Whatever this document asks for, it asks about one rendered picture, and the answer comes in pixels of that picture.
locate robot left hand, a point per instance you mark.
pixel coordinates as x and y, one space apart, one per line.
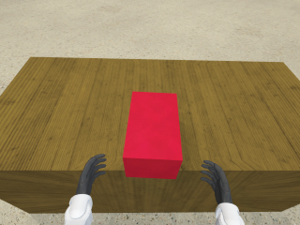
89 174

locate left robot forearm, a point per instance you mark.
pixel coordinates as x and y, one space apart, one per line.
79 211

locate carton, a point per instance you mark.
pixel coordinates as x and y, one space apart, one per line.
153 146

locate right robot forearm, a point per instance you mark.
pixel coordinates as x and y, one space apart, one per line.
228 214

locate robot right hand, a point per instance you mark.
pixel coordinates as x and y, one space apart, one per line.
219 182

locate pedestal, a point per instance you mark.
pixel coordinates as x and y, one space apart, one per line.
58 112

